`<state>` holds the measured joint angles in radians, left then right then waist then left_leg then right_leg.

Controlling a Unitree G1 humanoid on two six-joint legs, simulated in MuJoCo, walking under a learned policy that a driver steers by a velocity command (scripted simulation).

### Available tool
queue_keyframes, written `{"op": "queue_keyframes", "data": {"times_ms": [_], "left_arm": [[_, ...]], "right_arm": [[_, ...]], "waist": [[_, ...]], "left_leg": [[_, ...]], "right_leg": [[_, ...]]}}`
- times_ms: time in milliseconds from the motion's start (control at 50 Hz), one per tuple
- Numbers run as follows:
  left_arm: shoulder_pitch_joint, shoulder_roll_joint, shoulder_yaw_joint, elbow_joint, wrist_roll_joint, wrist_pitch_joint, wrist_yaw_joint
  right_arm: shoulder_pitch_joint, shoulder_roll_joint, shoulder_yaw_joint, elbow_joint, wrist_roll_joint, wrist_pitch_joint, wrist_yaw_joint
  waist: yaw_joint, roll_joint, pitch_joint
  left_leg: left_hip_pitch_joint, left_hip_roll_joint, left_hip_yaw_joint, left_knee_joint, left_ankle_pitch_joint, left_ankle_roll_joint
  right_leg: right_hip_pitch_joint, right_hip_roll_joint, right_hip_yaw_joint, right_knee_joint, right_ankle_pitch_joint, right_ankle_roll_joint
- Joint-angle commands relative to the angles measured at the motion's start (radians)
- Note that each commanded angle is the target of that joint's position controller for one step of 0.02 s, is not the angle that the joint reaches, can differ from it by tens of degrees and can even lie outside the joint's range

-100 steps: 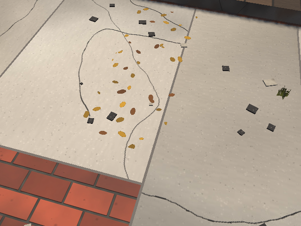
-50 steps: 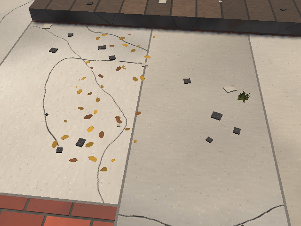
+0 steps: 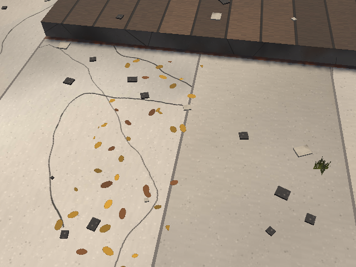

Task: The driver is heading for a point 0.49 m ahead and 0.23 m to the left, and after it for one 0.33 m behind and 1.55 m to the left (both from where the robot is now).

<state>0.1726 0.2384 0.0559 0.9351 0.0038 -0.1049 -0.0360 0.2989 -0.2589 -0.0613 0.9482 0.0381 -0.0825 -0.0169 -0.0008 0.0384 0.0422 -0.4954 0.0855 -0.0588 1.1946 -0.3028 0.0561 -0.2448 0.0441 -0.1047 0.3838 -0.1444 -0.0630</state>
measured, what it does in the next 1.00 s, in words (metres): walks ahead, turning left: left foot, then right foot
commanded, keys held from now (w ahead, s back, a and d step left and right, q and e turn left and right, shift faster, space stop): w+q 1.00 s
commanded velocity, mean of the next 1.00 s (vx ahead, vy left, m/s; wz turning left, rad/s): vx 0.50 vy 0.00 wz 0.53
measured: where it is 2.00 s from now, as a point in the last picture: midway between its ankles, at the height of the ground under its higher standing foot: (74, 165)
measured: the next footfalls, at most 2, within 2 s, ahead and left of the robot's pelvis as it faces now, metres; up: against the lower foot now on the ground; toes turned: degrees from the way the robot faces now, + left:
left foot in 0.38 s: +0.38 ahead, +0.16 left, +0.00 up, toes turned +15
right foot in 0.86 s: +0.71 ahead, +0.07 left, +0.00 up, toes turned +32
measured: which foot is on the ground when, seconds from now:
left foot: up 0.00-0.36, down 0.38-0.88, up 0.90-1.00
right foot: down 0.00-0.38, up 0.40-0.84, down 0.86-1.00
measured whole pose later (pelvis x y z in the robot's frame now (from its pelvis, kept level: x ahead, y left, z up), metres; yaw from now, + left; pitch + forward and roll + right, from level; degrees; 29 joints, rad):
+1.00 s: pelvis +0.58 +0.12 -0.01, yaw +33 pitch +2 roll -1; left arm 0.16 0.26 0.06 0.77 0.01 -0.11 -0.01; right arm 0.33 -0.30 -0.07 0.71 0.02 -0.03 -0.01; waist -0.01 0.04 0.01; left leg -0.46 -0.01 -0.08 1.21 -0.39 0.02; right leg -0.33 0.02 -0.04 0.48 -0.18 -0.02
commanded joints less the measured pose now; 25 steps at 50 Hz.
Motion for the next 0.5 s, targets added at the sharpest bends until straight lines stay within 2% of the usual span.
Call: {"op": "queue_keyframes", "data": {"times_ms": [20, 80, 120, 160, 220, 260, 280, 320, 340, 360, 380, 400, 420, 440, 460, 480, 500], "left_arm": [[-0.027, 0.082, 0.014, -0.023, 0.008, -0.029, 0.006], [0.010, 0.113, 0.019, -0.003, 0.015, -0.030, 0.027], [0.021, 0.128, 0.018, -0.002, 0.016, -0.027, 0.037], [0.045, 0.145, 0.019, 0.000, 0.010, -0.024, 0.046], [0.126, 0.165, 0.022, 0.022, -0.002, -0.005, 0.054], [0.160, 0.177, 0.027, 0.031, -0.009, 0.015, 0.055], [0.161, 0.186, 0.030, 0.029, -0.012, 0.025, 0.056], [0.134, 0.215, 0.038, 0.011, -0.014, 0.041, 0.061], [0.122, 0.228, 0.042, 0.002, -0.013, 0.050, 0.065], [0.104, 0.233, 0.043, -0.008, -0.014, 0.058, 0.069], [0.101, 0.222, 0.036, -0.026, -0.010, 0.055, 0.071], [0.203, 0.063, -0.012, -0.076, 0.021, 0.026, 0.049], [0.127, 0.117, -0.009, -0.101, -0.013, -0.027, 0.031], [0.010, 0.172, 0.009, -0.137, -0.050, -0.055, 0.020], [-0.019, 0.161, 0.002, -0.150, -0.048, -0.066, 0.023], [-0.017, 0.158, 0.008, -0.138, -0.026, -0.063, 0.031], [0.008, 0.171, 0.018, -0.135, -0.015, -0.048, 0.034]], "right_arm": [[0.089, -0.028, -0.018, -0.036, -0.001, 0.026, -0.007], [-0.014, -0.048, -0.025, -0.083, -0.013, 0.028, -0.003], [-0.066, -0.045, -0.023, -0.103, -0.016, 0.019, 0.010], [-0.148, -0.032, -0.013, -0.132, -0.020, 0.014, 0.026], [-0.261, -0.015, 0.003, -0.190, -0.020, 0.014, 0.049], [-0.308, -0.017, 0.006, -0.232, -0.019, 0.015, 0.065], [-0.317, -0.023, 0.005, -0.250, -0.017, 0.016, 0.073], [-0.282, -0.057, -0.009, -0.271, -0.015, 0.020, 0.084], [-0.209, -0.086, -0.025, -0.265, -0.013, 0.023, 0.086], [-0.069, -0.132, -0.051, -0.238, -0.009, 0.025, 0.082], [0.104, -0.210, -0.090, -0.198, -0.008, 0.031, 0.063], [0.133, -0.328, -0.113, -0.191, -0.006, 0.032, 0.048], [0.160, -0.271, -0.091, -0.222, -0.019, 0.023, 0.047], [0.132, -0.208, -0.073, -0.217, -0.033, 0.014, 0.045], [0.062, -0.172, -0.063, -0.228, -0.028, 0.006, 0.044], [-0.017, -0.139, -0.052, -0.247, -0.027, 0.004, 0.045], [-0.063, -0.117, -0.042, -0.266, -0.036, 0.001, 0.042]], "waist": [[-0.036, -0.120, -0.013], [-0.021, -0.087, 0.023], [-0.011, -0.075, 0.024], [0.019, -0.062, 0.036], [0.066, -0.041, 0.065], [0.078, -0.043, 0.072], [0.071, -0.052, 0.068], [0.030, -0.096, 0.013], [-0.016, -0.122, -0.040], [-0.095, -0.123, -0.113], [-0.176, -0.065, -0.205], [-0.076, 0.209, -0.303], [-0.113, 0.147, -0.454], [-0.138, 0.093, -0.329], [-0.097, 0.007, -0.228], [-0.045, -0.063, -0.154], [-0.006, -0.044, -0.131]], "left_leg": [[-0.088, 0.072, -0.059, -0.011, 0.086, -0.001], [-0.203, 0.063, -0.085, -0.141, 0.237, -0.020], [-0.204, 0.049, -0.063, -0.273, 0.350, -0.022], [-0.186, 0.040, -0.001, -0.390, 0.417, -0.022], [-0.241, 0.033, 0.043, -0.496, 0.406, -0.010], [-0.281, 0.023, 0.070, -0.536, 0.332, 0.005], [-0.273, 0.011, 0.089, -0.551, 0.281, 0.016], [-0.154, -0.051, 0.155, -0.560, 0.175, 0.050], [-0.045, -0.093, 0.183, -0.553, 0.127, 0.073], [0.147, -0.139, 0.194, -0.597, 0.144, 0.105], [0.452, -0.108, 0.080, -0.648, 0.174, 0.154], [0.844, 0.167, -0.458, -0.691, 0.069, 0.335], [0.948, 0.271, -0.814, -0.882, -0.019, 0.410], [0.885, 0.235, -0.667, -0.903, 0.035, 0.340], [0.731, 0.193, -0.524, -0.899, 0.122, 0.298], [0.564, 0.152, -0.414, -0.912, 0.235, 0.268], [0.453, 0.124, -0.351, -0.931, 0.320, 0.256]], "right_leg": [[0.003, -0.276, 0.192, -0.283, 0.042, -0.137], [0.037, -0.277, 0.118, -0.300, 0.114, -0.138], [0.066, -0.261, 0.055, -0.298, 0.166, -0.121], [0.093, -0.258, 0.003, -0.305, 0.186, -0.107], [0.226, -0.293, -0.030, -0.273, 0.226, -0.102], [0.328, -0.323, -0.046, -0.219, 0.295, -0.096], [0.360, -0.333, -0.058, -0.184, 0.367, -0.088], [0.386, -0.336, -0.092, -0.061, 0.697, -0.064], [0.383, -0.331, -0.106, 0.059, 0.859, -0.052], [0.329, -0.307, -0.125, 0.248, 0.916, -0.030], [0.127, -0.265, -0.128, 0.524, 0.718, 0.012], [-0.353, -0.074, -0.087, 0.918, -0.186, 0.079], [-0.504, 0.009, 0.163, 1.076, -0.432, 0.071], [-0.601, -0.054, 0.212, 1.069, -0.349, 0.038], [-0.584, -0.102, 0.205, 0.982, -0.262, 0.021], [-0.514, -0.137, 0.197, 0.885, -0.216, 0.027], [-0.430, -0.163, 0.203, 0.824, -0.189, 0.036]]}}
Velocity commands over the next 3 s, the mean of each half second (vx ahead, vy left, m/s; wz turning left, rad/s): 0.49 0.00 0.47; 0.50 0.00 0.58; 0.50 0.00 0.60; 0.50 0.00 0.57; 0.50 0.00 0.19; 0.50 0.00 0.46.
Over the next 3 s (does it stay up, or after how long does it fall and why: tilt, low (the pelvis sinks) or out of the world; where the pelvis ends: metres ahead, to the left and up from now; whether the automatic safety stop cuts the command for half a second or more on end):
stays up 1.11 1.04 0.00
